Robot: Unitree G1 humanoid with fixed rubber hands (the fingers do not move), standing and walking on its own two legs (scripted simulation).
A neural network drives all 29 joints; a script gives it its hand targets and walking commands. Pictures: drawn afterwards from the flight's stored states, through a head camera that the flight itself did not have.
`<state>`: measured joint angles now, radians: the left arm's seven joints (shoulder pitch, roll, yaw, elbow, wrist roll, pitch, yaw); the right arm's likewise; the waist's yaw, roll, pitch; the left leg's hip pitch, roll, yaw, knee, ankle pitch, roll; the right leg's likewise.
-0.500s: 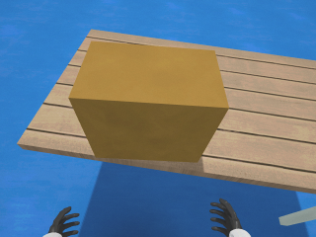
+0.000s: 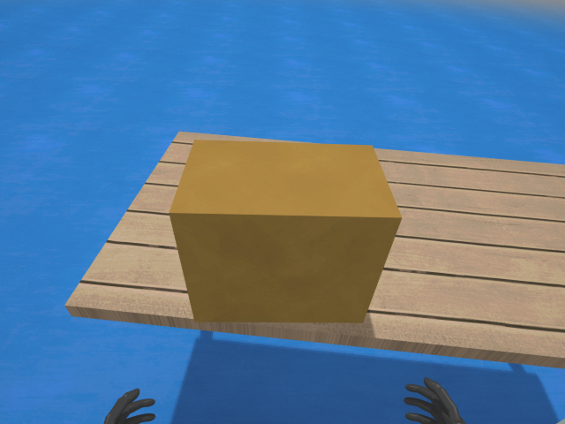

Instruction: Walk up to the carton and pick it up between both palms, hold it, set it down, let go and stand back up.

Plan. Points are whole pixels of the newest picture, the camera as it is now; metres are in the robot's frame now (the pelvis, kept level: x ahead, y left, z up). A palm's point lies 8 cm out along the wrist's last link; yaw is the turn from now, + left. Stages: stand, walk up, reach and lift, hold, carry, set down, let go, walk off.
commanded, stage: reach and lift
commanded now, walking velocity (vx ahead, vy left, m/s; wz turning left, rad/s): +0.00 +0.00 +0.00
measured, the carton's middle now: (282, 235) +0.46 +0.03 +0.03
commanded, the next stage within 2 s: none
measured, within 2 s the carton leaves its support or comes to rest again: neither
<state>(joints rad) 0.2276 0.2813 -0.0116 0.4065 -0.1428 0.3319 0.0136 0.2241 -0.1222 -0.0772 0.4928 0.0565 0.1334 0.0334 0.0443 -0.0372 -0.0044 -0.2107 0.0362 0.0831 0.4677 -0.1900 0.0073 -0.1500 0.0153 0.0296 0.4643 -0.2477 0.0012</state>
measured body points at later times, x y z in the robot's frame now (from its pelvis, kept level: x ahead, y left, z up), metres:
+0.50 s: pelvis +0.01 +0.00 +0.00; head -0.01 +0.02 +0.45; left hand +0.20 +0.26 -0.03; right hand +0.22 -0.23 -0.01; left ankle +0.04 +0.11 -0.74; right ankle +0.01 -0.12 -0.74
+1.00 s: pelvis +0.05 -0.01 +0.01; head +0.03 +0.01 +0.46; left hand +0.22 +0.28 +0.00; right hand +0.27 -0.21 +0.02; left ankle +0.04 +0.11 -0.74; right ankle +0.01 -0.12 -0.74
